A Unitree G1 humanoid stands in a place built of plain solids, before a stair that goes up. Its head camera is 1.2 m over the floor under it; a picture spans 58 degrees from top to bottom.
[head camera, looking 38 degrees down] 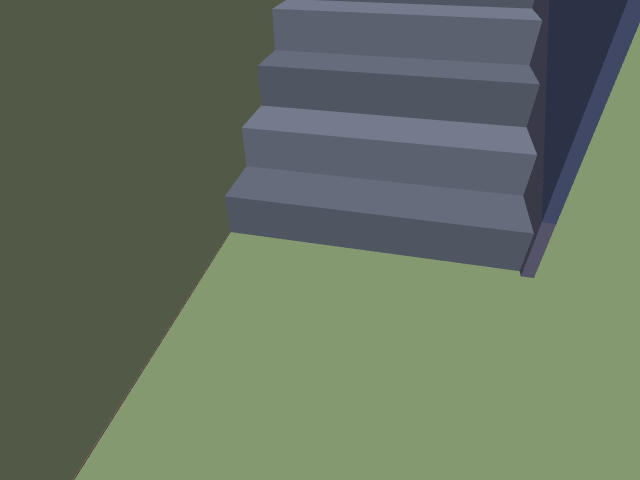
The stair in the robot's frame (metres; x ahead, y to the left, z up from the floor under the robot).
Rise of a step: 0.19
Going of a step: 0.28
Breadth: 1.27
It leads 12 degrees to the right of straight ahead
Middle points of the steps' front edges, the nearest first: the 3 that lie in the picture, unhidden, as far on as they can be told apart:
1.46 -0.20 0.20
1.73 -0.26 0.39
2.00 -0.32 0.59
